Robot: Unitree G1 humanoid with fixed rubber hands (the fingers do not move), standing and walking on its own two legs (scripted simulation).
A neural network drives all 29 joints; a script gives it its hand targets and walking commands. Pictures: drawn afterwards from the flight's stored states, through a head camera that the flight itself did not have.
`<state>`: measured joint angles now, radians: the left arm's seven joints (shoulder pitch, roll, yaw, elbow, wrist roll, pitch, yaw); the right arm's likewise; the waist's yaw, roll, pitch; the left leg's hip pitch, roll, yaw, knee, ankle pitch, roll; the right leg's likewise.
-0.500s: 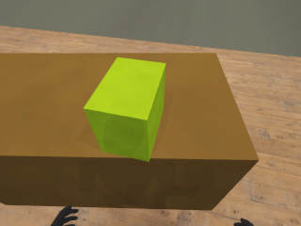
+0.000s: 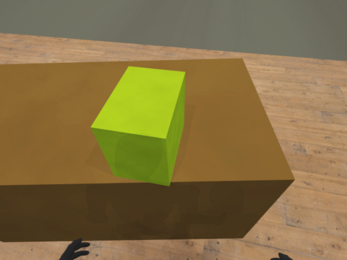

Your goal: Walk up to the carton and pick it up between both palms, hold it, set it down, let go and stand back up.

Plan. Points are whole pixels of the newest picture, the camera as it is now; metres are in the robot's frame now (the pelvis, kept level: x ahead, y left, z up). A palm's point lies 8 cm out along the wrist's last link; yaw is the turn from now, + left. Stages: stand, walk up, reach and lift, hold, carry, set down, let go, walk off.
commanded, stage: walk up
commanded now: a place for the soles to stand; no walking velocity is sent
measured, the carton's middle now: (148, 125) +0.48 +0.07 +0.02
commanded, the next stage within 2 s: none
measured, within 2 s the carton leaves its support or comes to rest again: neither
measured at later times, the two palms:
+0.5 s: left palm out of the picture +0.14 +0.25 -0.08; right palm out of the picture +0.08 -0.27 -0.10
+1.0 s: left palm out of the picture +0.14 +0.25 -0.08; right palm out of the picture +0.07 -0.27 -0.10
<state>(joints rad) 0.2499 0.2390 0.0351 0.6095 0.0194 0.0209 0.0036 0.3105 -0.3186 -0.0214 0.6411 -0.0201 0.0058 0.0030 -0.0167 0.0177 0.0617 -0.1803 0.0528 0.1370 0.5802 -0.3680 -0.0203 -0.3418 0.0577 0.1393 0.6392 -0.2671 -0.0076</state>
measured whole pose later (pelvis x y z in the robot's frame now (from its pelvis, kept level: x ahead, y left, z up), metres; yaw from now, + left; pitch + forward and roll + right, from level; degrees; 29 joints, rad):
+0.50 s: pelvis +0.00 +0.00 +0.00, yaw -1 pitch -1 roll +1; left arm 0.24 0.24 0.03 0.61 0.02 0.02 0.01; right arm 0.31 -0.32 -0.02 0.65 -0.02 0.00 0.00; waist -0.02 0.02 0.07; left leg -0.17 0.04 0.13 0.57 -0.37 -0.01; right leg -0.34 0.07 0.16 0.63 -0.26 0.00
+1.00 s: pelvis +0.00 +0.00 +0.00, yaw -2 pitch -1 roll +1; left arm 0.23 0.24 0.03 0.62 0.02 0.02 0.01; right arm 0.33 -0.32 -0.01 0.65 -0.02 0.00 0.00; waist -0.02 0.01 0.07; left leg -0.16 0.03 0.12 0.56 -0.36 -0.01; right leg -0.33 0.07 0.17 0.62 -0.25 0.00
